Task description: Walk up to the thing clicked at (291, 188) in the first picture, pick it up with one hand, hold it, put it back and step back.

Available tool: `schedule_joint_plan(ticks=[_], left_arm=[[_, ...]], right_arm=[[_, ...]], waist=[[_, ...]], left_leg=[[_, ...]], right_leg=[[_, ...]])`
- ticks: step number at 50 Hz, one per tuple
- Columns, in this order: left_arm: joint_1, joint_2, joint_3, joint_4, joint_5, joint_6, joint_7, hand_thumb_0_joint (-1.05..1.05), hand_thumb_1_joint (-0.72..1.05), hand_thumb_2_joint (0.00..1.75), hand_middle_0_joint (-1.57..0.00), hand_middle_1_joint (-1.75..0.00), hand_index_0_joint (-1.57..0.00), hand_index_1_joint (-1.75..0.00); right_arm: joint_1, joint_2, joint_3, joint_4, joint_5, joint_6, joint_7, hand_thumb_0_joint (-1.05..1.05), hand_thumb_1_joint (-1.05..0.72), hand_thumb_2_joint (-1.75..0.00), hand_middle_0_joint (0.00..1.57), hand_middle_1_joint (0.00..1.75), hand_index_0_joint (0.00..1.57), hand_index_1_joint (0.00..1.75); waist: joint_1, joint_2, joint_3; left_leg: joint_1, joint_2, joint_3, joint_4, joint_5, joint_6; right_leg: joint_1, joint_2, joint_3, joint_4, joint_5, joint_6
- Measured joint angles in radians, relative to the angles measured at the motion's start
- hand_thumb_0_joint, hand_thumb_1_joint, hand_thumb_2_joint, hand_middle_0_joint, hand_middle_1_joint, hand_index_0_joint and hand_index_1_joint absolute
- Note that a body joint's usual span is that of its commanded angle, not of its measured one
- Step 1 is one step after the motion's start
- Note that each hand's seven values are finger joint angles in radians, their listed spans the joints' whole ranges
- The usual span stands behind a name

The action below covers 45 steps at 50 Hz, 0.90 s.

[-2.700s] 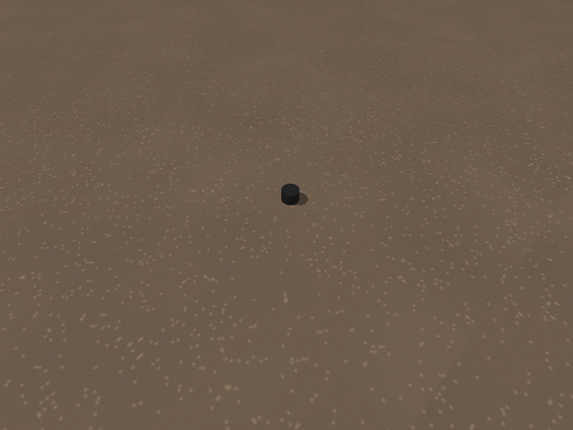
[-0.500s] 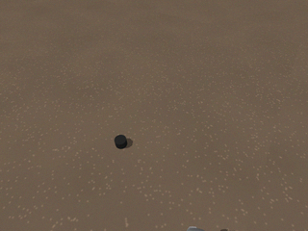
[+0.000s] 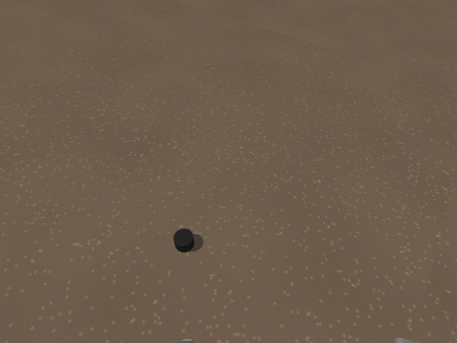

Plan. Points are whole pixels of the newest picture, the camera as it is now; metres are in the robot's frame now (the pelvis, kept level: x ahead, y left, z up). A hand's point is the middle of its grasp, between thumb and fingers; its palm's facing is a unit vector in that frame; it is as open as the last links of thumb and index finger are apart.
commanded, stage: walk up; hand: left
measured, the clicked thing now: (184, 240) +0.68 +0.23 -0.72
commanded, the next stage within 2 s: none
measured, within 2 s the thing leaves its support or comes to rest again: neither
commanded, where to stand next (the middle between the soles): +0.30 +0.00 m, yaw -1 degrees
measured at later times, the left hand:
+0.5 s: hand (106, 308) +0.21 +0.26 -0.10, palm faces -0.03 -0.90 -0.44, open 7.4 cm
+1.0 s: hand (118, 273) +0.29 +0.27 -0.15, palm faces -0.07 -0.92 -0.38, open 7.4 cm
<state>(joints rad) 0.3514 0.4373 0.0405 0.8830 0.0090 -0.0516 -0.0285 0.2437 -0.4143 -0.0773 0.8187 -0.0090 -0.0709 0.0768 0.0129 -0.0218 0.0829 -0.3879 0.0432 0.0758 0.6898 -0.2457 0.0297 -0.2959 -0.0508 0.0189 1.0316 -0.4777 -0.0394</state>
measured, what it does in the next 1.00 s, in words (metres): walks ahead: right foot, then left foot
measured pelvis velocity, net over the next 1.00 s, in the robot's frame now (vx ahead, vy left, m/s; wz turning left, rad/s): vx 0.24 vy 0.00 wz -0.03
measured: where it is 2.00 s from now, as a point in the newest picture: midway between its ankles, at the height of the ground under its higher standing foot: (229, 341)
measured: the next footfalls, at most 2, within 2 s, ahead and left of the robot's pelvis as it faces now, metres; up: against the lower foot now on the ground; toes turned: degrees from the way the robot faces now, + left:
right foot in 0.32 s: +0.29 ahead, -0.13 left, +0.00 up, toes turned -4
left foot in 0.68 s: +0.33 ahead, +0.14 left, +0.00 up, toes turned -1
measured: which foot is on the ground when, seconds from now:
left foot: down 0.00-0.32, up 0.34-0.66, down 0.68-1.00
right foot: up 0.00-0.30, down 0.32-1.00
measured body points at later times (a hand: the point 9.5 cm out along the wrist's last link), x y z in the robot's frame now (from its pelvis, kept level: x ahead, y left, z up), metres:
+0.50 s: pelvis +0.16 -0.02 +0.02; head +0.18 -0.06 +0.46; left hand +0.21 +0.30 -0.07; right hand +0.22 -0.34 -0.12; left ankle +0.18 +0.11 -0.66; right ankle +0.20 -0.14 -0.72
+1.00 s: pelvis +0.24 +0.00 +0.00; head +0.25 +0.00 +0.45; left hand +0.30 +0.32 -0.12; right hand +0.32 -0.32 -0.11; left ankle +0.29 +0.13 -0.71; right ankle +0.26 -0.13 -0.72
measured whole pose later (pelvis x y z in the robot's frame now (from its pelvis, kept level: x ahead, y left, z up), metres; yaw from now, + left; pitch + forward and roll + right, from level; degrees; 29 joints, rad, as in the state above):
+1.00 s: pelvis +0.24 +0.00 +0.00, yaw -2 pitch -3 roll +0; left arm 0.26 0.39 0.03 0.98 0.03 -0.04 -0.01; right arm 0.18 -0.39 -0.03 0.95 0.00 0.00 0.02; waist 0.00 0.00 0.07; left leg -0.36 0.05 0.01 0.72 -0.35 0.00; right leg -0.31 -0.02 -0.03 0.69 -0.34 0.00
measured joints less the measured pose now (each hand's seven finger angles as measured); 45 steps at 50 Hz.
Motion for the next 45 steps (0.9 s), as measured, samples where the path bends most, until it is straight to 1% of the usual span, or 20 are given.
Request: schedule_joint_plan(ticks=[2,4,8,11,14,16,17,19,21,22,25,29,32,34,35,36,38,39,42,45], left_arm=[[-0.018,0.004,-0.003,0.004,-0.006,0.000,0.001,0.01,0.90,0.90,-0.21,-0.30,-0.20,-0.30],[-0.030,0.007,-0.001,0.000,-0.007,-0.008,-0.006,0.01,0.91,0.90,-0.21,-0.30,-0.20,-0.30],[-0.047,-0.002,0.005,-0.009,0.000,-0.010,-0.024,0.01,0.91,0.90,-0.21,-0.30,-0.20,-0.30],[-0.057,-0.012,0.008,-0.007,0.005,-0.008,-0.034,0.01,0.91,0.90,-0.21,-0.30,-0.20,-0.30],[-0.060,-0.017,0.014,-0.001,0.006,-0.015,-0.038,0.01,0.91,0.90,-0.21,-0.30,-0.20,-0.30],[-0.052,-0.012,0.019,-0.004,0.009,-0.030,-0.034,0.01,0.90,0.90,-0.21,-0.30,-0.20,-0.30],[-0.054,-0.016,0.024,-0.005,0.013,-0.039,-0.027,0.01,0.90,0.90,-0.21,-0.30,-0.20,-0.30],[-0.055,-0.022,0.022,-0.013,0.010,-0.049,-0.016,0.01,0.90,0.90,-0.21,-0.30,-0.20,-0.30],[-0.053,-0.034,0.013,-0.019,0.003,-0.050,-0.011,0.01,0.90,0.90,-0.21,-0.30,-0.20,-0.30],[-0.049,-0.040,0.008,-0.022,0.001,-0.049,-0.008,0.01,0.90,0.90,-0.21,-0.30,-0.20,-0.30],[-0.029,-0.045,0.000,-0.027,0.002,-0.050,-0.003,0.01,0.90,0.90,-0.21,-0.30,-0.21,-0.30],[-0.007,-0.030,-0.004,-0.029,0.008,-0.039,0.007,0.01,0.90,0.90,-0.21,-0.30,-0.21,-0.30],[-0.011,-0.019,-0.012,-0.020,0.006,-0.022,0.015,0.01,0.90,0.90,-0.21,-0.30,-0.21,-0.30],[-0.018,-0.016,-0.019,-0.012,0.001,-0.005,0.020,0.01,0.90,0.90,-0.21,-0.30,-0.21,-0.30],[-0.032,-0.012,-0.019,-0.006,-0.001,0.006,0.022,0.01,0.90,0.90,-0.21,-0.30,-0.21,-0.30],[-0.047,-0.012,-0.019,0.000,-0.003,0.016,0.025,0.01,0.90,0.90,-0.21,-0.30,-0.20,-0.30],[-0.067,-0.015,-0.021,0.013,-0.001,0.027,0.029,0.01,0.90,0.90,-0.21,-0.30,-0.20,-0.30],[-0.073,-0.014,-0.021,0.018,0.000,0.028,0.028,0.01,0.90,0.90,-0.21,-0.30,-0.20,-0.30],[-0.081,-0.015,-0.017,0.034,0.000,0.018,0.020,0.01,0.91,0.90,-0.21,-0.30,-0.20,-0.30],[-0.079,-0.023,-0.009,0.051,0.008,0.005,0.018,0.01,0.91,0.90,-0.21,-0.30,-0.20,-0.30]], right_arm=[[0.012,0.013,0.010,-0.002,0.007,0.001,-0.008,0.00,-0.90,-0.90,0.20,0.30,0.21,0.30],[0.030,0.021,0.020,0.000,0.009,0.000,-0.014,0.00,-0.90,-0.90,0.20,0.30,0.21,0.30],[0.069,0.014,0.028,0.002,0.001,0.001,-0.016,0.00,-0.90,-0.90,0.20,0.30,0.21,0.30],[0.097,0.000,0.026,0.004,-0.001,0.007,-0.013,0.00,-0.90,-0.90,0.20,0.30,0.21,0.30],[0.118,-0.016,0.022,0.009,0.000,0.022,-0.009,0.00,-0.90,-0.90,0.20,0.30,0.21,0.30],[0.131,-0.023,0.021,0.011,-0.001,0.034,-0.010,0.01,-0.90,-0.90,0.20,0.30,0.21,0.30],[0.129,-0.027,0.020,0.017,-0.001,0.041,-0.014,0.01,-0.90,-0.90,0.20,0.30,0.21,0.30],[0.111,-0.023,0.021,0.037,-0.004,0.059,-0.023,0.01,-0.90,-0.90,0.20,0.30,0.21,0.30],[0.090,-0.024,0.024,0.048,-0.001,0.066,-0.025,0.01,-0.90,-0.90,0.20,0.30,0.21,0.30],[0.081,-0.026,0.024,0.049,0.000,0.064,-0.025,0.01,-0.90,-0.90,0.20,0.30,0.20,0.30],[0.057,-0.026,0.020,0.045,-0.002,0.059,-0.017,0.01,-0.90,-0.90,0.20,0.30,0.20,0.30],[0.022,-0.016,0.017,0.042,-0.006,0.062,-0.018,0.01,-0.90,-0.90,0.20,0.30,0.20,0.30],[-0.009,-0.008,0.017,0.052,-0.001,0.060,-0.027,0.00,-0.90,-0.90,0.20,0.30,0.20,0.30],[-0.023,-0.008,0.017,0.059,0.000,0.051,-0.036,0.00,-0.90,-0.90,0.20,0.30,0.21,0.30],[-0.033,0.002,0.015,0.065,-0.003,0.045,-0.041,0.00,-0.90,-0.90,0.20,0.30,0.20,0.30],[-0.039,0.010,0.018,0.066,-0.003,0.042,-0.042,0.00,-0.90,-0.90,0.20,0.30,0.20,0.30],[-0.047,0.024,0.026,0.063,-0.003,0.039,-0.037,0.00,-0.90,-0.90,0.20,0.30,0.21,0.30],[-0.050,0.031,0.031,0.061,-0.003,0.039,-0.038,0.00,-0.90,-0.90,0.20,0.30,0.21,0.30],[-0.052,0.037,0.042,0.060,-0.007,0.040,-0.040,0.00,-0.90,-0.90,0.20,0.30,0.21,0.30],[-0.051,0.024,0.047,0.068,-0.005,0.051,-0.042,0.00,-0.90,-0.90,0.20,0.30,0.21,0.30]], waist=[[-0.008,-0.016,0.003],[-0.013,-0.030,0.001],[-0.027,-0.025,0.000],[-0.041,-0.004,-0.001],[-0.051,0.021,-0.011],[-0.049,0.037,-0.020],[-0.045,0.060,-0.016],[-0.031,0.077,-0.008],[-0.017,0.089,-0.001],[-0.011,0.096,0.003],[0.002,0.105,0.007],[0.017,0.087,0.014],[0.025,0.067,0.021],[0.022,0.058,0.016],[0.019,0.036,0.021],[0.020,0.022,0.025],[0.015,0.010,0.027],[0.011,0.004,0.026],[-0.004,-0.005,0.017],[-0.015,0.004,0.005]], left_leg=[[0.043,-0.004,0.006,-0.035,-0.006,0.002],[0.085,-0.008,0.013,-0.083,-0.002,0.000],[0.149,-0.013,0.019,-0.141,-0.013,0.005],[0.181,-0.010,0.018,-0.150,-0.039,0.001],[0.196,0.000,0.014,-0.118,-0.091,-0.011],[0.187,0.014,0.007,-0.044,-0.155,-0.016],[0.165,0.029,-0.012,0.032,-0.186,-0.001],[0.091,0.007,-0.059,0.220,-0.232,0.008],[0.020,-0.013,-0.075,0.333,-0.221,0.008],[-0.010,-0.013,-0.077,0.352,-0.203,0.007],[-0.077,0.005,-0.078,0.315,-0.148,-0.003],[-0.100,0.030,-0.073,0.160,-0.087,-0.018],[-0.060,0.029,-0.063,0.026,0.001,-0.016],[-0.010,0.016,-0.059,-0.060,0.063,-0.013],[-0.011,0.001,-0.053,-0.043,0.047,-0.024],[-0.017,-0.005,-0.046,-0.017,0.026,-0.029],[-0.017,0.000,-0.043,0.004,0.001,-0.021],[-0.011,0.003,-0.042,0.000,-0.003,-0.016],[0.006,0.011,-0.038,-0.021,-0.003,-0.018],[0.005,0.021,-0.041,0.003,-0.026,-0.032]], right_leg=[[-0.079,0.015,0.008,0.092,0.042,-0.010],[-0.137,0.003,-0.009,0.066,0.086,-0.007],[-0.189,-0.025,-0.040,-0.107,0.123,0.015],[-0.184,-0.030,-0.049,-0.247,0.181,0.017],[-0.138,-0.017,-0.058,-0.367,0.244,0.016],[-0.083,0.005,-0.064,-0.437,0.286,0.016],[-0.080,0.022,-0.074,-0.416,0.286,0.019],[-0.075,0.031,-0.081,-0.378,0.245,0.015],[-0.045,0.030,-0.083,-0.398,0.233,0.008],[-0.026,0.029,-0.083,-0.419,0.235,0.008],[0.022,0.026,-0.082,-0.470,0.238,0.015],[0.052,0.016,-0.074,-0.476,0.213,0.028],[0.043,0.004,-0.064,-0.418,0.164,0.045],[0.021,-0.005,-0.060,-0.342,0.110,0.059],[0.005,-0.020,-0.050,-0.294,0.084,0.049],[-0.015,-0.018,-0.031,-0.239,0.034,0.034],[-0.059,0.008,-0.018,-0.126,-0.050,0.017],[-0.076,0.015,-0.021,-0.094,-0.061,0.012],[-0.092,0.017,-0.041,-0.140,-0.025,0.005],[-0.043,0.023,-0.054,-0.317,0.084,0.007]])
